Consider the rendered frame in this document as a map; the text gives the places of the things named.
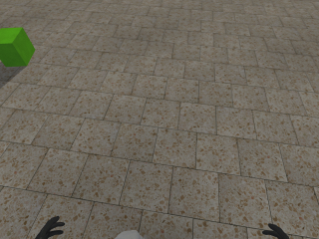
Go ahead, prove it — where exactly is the carton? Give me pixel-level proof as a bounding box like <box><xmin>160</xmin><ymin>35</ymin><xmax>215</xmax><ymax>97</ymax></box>
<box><xmin>0</xmin><ymin>27</ymin><xmax>35</xmax><ymax>67</ymax></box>

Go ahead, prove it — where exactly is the right robot hand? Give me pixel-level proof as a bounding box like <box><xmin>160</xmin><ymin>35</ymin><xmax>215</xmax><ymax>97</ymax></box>
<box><xmin>262</xmin><ymin>223</ymin><xmax>290</xmax><ymax>239</ymax></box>

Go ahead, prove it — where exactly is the left robot hand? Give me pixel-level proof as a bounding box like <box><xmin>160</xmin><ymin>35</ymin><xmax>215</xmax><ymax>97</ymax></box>
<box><xmin>35</xmin><ymin>216</ymin><xmax>65</xmax><ymax>239</ymax></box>

